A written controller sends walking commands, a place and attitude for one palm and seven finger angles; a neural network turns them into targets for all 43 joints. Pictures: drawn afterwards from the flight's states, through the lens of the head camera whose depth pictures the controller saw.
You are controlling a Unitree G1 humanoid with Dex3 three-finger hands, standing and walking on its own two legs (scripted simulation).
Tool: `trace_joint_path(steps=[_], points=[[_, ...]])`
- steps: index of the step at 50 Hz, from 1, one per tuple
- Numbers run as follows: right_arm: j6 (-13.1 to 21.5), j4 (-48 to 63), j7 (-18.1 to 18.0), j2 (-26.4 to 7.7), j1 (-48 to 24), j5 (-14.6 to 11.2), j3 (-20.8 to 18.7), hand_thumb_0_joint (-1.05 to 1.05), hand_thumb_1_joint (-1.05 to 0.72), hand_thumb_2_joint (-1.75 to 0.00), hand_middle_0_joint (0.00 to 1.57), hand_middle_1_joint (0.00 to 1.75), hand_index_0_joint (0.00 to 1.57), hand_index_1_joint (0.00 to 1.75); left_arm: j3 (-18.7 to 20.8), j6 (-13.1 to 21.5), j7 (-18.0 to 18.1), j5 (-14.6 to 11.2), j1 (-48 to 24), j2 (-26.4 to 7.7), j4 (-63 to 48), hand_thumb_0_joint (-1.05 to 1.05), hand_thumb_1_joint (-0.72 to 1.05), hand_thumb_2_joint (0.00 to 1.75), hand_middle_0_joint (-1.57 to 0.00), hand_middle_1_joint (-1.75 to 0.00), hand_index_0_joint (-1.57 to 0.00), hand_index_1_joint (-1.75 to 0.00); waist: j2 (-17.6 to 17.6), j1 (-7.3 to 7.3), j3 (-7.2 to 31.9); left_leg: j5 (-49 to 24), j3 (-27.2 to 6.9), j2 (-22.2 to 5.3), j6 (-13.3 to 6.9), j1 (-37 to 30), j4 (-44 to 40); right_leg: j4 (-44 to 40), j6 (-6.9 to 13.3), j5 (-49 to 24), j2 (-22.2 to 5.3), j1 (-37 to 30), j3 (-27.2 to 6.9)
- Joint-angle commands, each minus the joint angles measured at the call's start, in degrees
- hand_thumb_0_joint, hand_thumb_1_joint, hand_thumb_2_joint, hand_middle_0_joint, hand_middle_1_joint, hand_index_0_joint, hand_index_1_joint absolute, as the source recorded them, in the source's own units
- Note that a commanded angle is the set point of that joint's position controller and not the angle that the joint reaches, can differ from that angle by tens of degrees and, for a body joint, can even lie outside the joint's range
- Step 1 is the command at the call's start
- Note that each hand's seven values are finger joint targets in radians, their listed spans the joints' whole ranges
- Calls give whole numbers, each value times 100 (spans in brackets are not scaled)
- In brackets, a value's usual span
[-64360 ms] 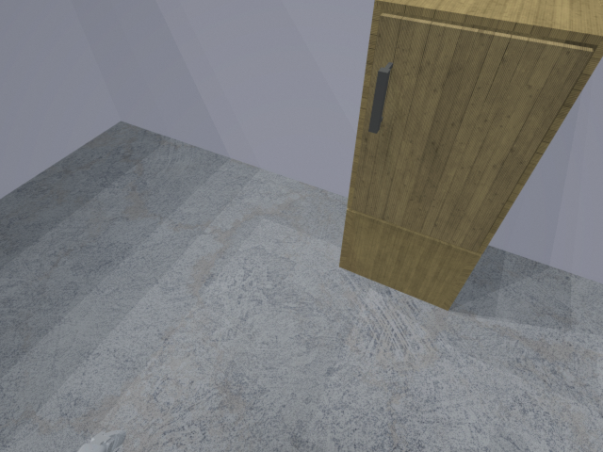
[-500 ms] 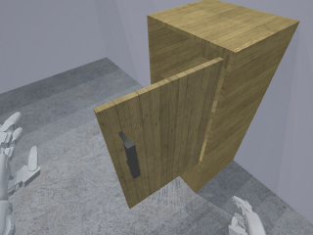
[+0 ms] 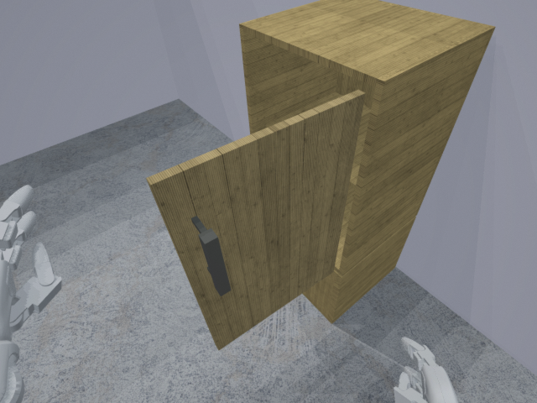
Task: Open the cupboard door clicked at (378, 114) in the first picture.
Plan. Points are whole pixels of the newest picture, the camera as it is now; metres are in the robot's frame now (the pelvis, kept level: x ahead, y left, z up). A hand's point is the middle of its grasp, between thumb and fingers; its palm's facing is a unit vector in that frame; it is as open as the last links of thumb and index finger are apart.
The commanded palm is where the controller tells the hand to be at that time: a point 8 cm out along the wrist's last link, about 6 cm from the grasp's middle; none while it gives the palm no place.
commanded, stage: step back with the hand held close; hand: left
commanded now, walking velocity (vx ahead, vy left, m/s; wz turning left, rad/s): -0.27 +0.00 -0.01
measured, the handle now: (210, 256) +0.34 +0.15 +0.02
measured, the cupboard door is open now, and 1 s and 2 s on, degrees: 86 86 86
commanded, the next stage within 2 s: stop stepping back and stand still in 1.26 s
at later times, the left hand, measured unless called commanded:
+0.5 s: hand (9, 331) +0.14 +0.29 +0.15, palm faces +0.40 -0.76 -0.51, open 7.4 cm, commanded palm +0.08 +0.33 +0.17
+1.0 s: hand out of the picture +0.08 +0.31 +0.15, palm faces +0.46 -0.74 -0.49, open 7.4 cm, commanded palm +0.00 +0.36 +0.17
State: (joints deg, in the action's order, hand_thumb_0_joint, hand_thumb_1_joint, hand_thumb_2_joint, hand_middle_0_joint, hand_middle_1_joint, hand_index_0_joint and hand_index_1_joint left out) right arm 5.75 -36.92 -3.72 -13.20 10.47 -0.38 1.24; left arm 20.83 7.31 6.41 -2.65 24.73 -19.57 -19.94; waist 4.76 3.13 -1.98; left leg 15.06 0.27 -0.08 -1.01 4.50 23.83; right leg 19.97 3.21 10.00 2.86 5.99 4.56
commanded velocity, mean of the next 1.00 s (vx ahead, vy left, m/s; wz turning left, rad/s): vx -0.31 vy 0.00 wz -0.02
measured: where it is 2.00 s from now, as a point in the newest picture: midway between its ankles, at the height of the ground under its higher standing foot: outside the picture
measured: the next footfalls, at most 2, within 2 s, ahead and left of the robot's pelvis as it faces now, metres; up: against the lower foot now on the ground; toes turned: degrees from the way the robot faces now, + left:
right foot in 1.30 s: -0.24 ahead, -0.08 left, +0.00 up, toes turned -8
left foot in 1.74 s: -0.10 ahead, +0.10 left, +0.00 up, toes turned -4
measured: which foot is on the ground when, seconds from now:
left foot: down 0.00-1.00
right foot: down 0.00-0.96, up 0.98-1.00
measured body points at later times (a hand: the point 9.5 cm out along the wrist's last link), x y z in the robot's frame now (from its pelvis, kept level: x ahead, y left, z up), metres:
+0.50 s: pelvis -0.06 +0.03 -0.01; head -0.05 +0.04 +0.44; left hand +0.11 +0.33 +0.18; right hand +0.11 -0.22 -0.09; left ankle -0.02 +0.11 -0.74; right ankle +0.02 -0.08 -0.74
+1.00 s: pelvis -0.12 +0.05 -0.04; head -0.09 +0.07 +0.41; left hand +0.05 +0.35 +0.18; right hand +0.06 -0.19 -0.11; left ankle -0.02 +0.11 -0.75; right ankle -0.01 -0.08 -0.73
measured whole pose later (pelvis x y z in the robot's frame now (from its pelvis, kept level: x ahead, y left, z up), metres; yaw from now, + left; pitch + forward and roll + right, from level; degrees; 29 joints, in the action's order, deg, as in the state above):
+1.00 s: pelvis -0.12 +0.05 -0.04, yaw +3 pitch -1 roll -2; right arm 4.9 -32.6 -3.7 -12.6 10.6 0.5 -0.8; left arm 27.3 14.9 8.6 0.5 28.0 -24.3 -32.9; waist -0.9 -1.1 -5.9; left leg 10.0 4.0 1.2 -5.8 28.3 40.4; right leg 44.5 -0.6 13.8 2.5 29.7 -1.3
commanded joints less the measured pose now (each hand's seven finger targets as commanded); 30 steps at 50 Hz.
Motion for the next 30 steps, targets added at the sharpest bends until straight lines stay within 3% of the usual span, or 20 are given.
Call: trace_joint_path(steps=[1, 3, 6, 7, 9, 11, 12, 14, 18, 24, 30], points=[[93, 1022, -26, -633, -605, 9, -287, 0, -90, -90, 20, 30, 20, 30, 637, 463, 62, 5, 110, -1092, -1065, 0, 90, 90, -20, -30, -20, -30, -751, -240, 381, -575, -167, -109, -161, 417, 312, -717, -115, -498, -1075, 576, -1235], [26, 1051, -38, -661, -571, -4, -318, 0, -90, -90, 20, 30, 20, 30, 667, 514, 88, 1, 391, -1115, -1216, 0, 90, 90, -20, -30, -20, -30, -353, -248, 770, -811, -187, -172, -117, 501, 245, -434, -49, -949, -1135, 312, -1146], [-71, 1160, -79, -684, -588, -35, -366, 0, -90, -90, 20, 30, 20, 30, 809, 523, 153, -10, 525, -1281, -1529, 0, 90, 90, -20, -30, -20, -30, -459, -261, 1101, -1166, -223, -277, -103, 577, 118, -106, -128, -1258, -1024, 184, -985], [-93, 1176, -109, -696, -641, -34, -383, 0, -90, -90, 20, 30, 20, 30, 960, 524, 184, -17, 505, -1442, -1623, 0, 90, 90, -20, -30, -20, -30, -384, -247, 1104, -1351, -262, -304, -100, 620, 84, -1, -128, -1434, -994, 161, -945], [-151, 1248, -137, -668, -615, -52, -402, 0, -90, -90, 20, 30, 20, 30, 1009, 518, 215, -15, 568, -1459, -1680, 0, 90, 90, -20, -30, -20, -30, -604, -255, 1146, -1454, -313, -349, -98, 786, 90, 148, -155, -1484, -943, 110, -928], [-173, 1286, -160, -664, -618, -65, -421, 0, -90, -90, 20, 30, 20, 30, 1070, 537, 247, -11, 554, -1532, -1793, 0, 90, 90, -20, -30, -20, -30, -592, -258, 1078, -1401, -355, -362, -114, 881, 117, 214, -149, -1435, -934, 245, -988], [-173, 1280, -179, -679, -657, -49, -425, 0, -90, -90, 20, 30, 20, 30, 1122, 550, 263, -7, 535, -1590, -1851, 0, 90, 90, -20, -30, -20, -30, -361, -255, 1066, -1421, -367, -372, -121, 958, 85, 275, -136, -1523, -940, 223, -992], [-177, 1321, -192, -674, -599, -53, -432, 0, -90, -90, 20, 30, 20, 30, 1110, 560, 293, 11, 648, -1542, -1871, 0, 90, 90, -20, -30, -20, -30, -329, -249, 1092, -1406, -444, -439, -133, 1133, 25, 456, -159, -1495, -874, 152, -967], [-138, 1398, -190, -740, -587, -34, -428, 0, -90, -90, 20, 30, 20, 30, 1016, 581, 303, 74, 642, -1444, -2043, 0, 90, 90, -20, -30, -20, -30, 54, -229, 873, -622, -677, -618, -266, 1817, -308, 770, -235, -856, -671, 46, -916], [-60, 1481, -173, -835, -429, -6, -461, 0, -90, -90, 20, 30, 20, 30, 1080, 684, 346, 238, 457, -1380, -2023, 0, 90, 90, -20, -30, -20, -30, -131, -300, 483, 1748, -917, -717, -497, 3210, -533, 1072, -243, 171, -641, -193, -1074], [36, 1473, -173, -836, -342, 56, -460, 0, -90, -90, 20, 30, 20, 30, 1120, 802, 370, 370, 148, -1315, -2037, 0, 90, 90, -20, -30, -20, -30, -8, -328, 350, 2629, -1155, -905, -634, 3903, -655, 1624, -282, 545, -471, -295, -1052]])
